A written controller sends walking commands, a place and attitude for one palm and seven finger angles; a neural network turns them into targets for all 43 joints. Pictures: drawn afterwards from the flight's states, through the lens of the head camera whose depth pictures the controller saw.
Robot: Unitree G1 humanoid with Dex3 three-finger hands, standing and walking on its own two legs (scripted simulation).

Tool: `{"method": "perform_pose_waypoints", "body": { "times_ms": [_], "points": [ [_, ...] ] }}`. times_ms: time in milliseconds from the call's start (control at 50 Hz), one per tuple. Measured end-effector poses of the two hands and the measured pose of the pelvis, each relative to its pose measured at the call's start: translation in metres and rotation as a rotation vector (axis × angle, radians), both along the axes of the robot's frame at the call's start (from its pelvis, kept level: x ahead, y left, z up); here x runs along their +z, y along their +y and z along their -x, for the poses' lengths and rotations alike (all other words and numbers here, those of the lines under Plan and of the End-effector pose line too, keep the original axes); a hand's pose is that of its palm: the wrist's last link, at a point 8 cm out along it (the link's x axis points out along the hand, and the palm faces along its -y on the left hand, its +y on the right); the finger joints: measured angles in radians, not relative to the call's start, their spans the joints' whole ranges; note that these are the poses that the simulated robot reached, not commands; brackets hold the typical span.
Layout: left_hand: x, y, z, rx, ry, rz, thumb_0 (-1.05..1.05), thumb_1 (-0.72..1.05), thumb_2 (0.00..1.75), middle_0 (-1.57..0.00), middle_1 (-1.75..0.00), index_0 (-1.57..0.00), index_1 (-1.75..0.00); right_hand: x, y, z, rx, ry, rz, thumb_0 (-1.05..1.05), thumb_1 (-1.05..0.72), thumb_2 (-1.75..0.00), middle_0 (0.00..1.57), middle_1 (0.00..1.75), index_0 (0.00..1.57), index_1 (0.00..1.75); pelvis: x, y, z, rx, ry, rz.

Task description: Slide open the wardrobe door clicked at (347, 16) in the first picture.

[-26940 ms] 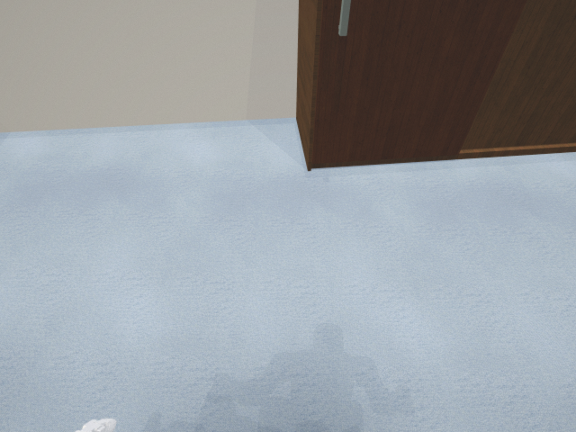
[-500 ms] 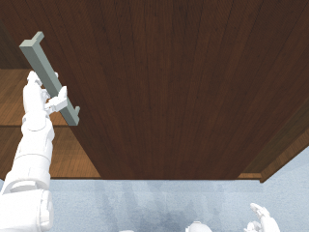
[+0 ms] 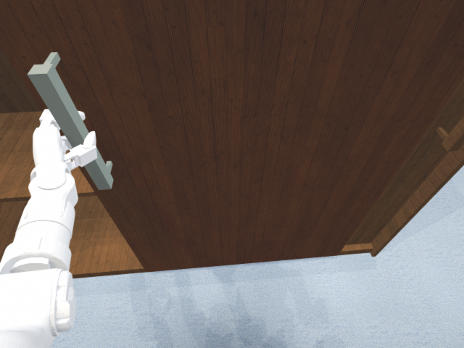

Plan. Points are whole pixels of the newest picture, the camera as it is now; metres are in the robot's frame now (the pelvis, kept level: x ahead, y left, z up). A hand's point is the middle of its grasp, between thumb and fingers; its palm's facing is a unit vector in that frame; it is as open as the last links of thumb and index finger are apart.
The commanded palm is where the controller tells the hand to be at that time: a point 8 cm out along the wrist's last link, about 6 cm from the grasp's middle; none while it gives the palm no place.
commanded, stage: stop walking and hold the door there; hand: left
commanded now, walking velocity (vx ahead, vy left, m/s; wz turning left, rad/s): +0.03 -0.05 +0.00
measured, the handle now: (83, 130) +0.48 +0.30 +0.11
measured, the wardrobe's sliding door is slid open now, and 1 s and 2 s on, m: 0.64 0.64 0.64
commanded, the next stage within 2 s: loosen the grip on the handle in 0.56 s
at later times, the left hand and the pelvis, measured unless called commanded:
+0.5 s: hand (90, 148) +0.43 +0.27 +0.11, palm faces +0.46 -0.84 -0.28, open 7.0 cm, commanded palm +0.39 +0.29 +0.09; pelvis +0.03 -0.04 +0.00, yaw +1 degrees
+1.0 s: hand (81, 144) +0.43 +0.28 +0.12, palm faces +0.44 -0.85 -0.27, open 11.2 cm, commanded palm +0.39 +0.31 +0.12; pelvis +0.01 -0.03 -0.01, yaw +2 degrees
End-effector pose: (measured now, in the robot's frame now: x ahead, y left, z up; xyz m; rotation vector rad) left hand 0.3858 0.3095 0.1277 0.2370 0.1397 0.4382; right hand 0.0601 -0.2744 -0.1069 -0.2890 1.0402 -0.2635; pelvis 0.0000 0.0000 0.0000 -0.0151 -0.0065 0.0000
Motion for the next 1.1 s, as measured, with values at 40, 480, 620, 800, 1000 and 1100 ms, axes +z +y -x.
{"method": "perform_pose_waypoints", "body": {
  "times_ms": [40, 480, 620, 800, 1000, 1100],
  "points": [
    [0.0, -0.002, 0.0, 0.009, 0.005, 0.003, -0.06, 0.64, 0.7, -0.16, -1.28, -0.21, -1.34, 0.003, -0.006, 0.003, -0.002, 0.0, 0.006, 0.01, -0.9, -0.9, 0.2, 0.3, 0.2, 0.3, 0.001, -0.004, 0.001, -0.003, 0.002, 0.001],
    [0.001, -0.006, 0.001, 0.068, 0.006, -0.019, -0.06, 0.6, 0.79, -0.19, -1.24, -0.21, -1.31, -0.007, -0.043, -0.041, -0.014, -0.016, -0.009, 0.01, -0.9, -0.9, 0.2, 0.3, 0.2, 0.3, -0.004, -0.04, -0.026, 0.013, 0.016, -0.005],
    [-0.001, -0.004, 0.0, 0.051, -0.009, -0.031, -0.07, 0.59, 0.8, -0.21, -1.26, -0.22, -1.31, -0.003, -0.033, -0.064, 0.009, -0.056, -0.018, 0.01, -0.9, -0.9, 0.2, 0.3, 0.2, 0.3, -0.004, -0.036, -0.03, 0.01, 0.017, -0.007],
    [0.009, 0.01, -0.012, 0.024, 0.013, 0.002, -0.04, 0.45, 0.74, -0.34, -1.33, -0.34, -1.36, 0.011, -0.019, -0.059, 0.111, -0.085, -0.05, 0.01, -0.9, -0.9, 0.2, 0.3, 0.2, 0.3, -0.006, -0.037, -0.019, 0.028, 0.049, -0.013],
    [0.004, 0.011, -0.004, 0.047, -0.002, -0.022, -0.01, -0.16, 0.4, -0.36, -1.31, -0.41, -1.36, 0.002, -0.023, -0.008, 0.028, 0.013, -0.029, 0.01, -0.9, -0.9, 0.2, 0.3, 0.2, 0.3, -0.011, -0.026, -0.005, 0.042, 0.06, 0.007],
    [-0.007, 0.014, -0.005, 0.066, 0.025, -0.014, -0.01, -0.39, 0.29, -0.35, -1.29, -0.38, -1.32, -0.003, -0.018, 0.01, 0.005, 0.058, -0.019, 0.01, -0.9, -0.9, 0.2, 0.3, 0.2, 0.3, -0.011, -0.02, -0.003, 0.039, 0.07, 0.011]
  ]
}}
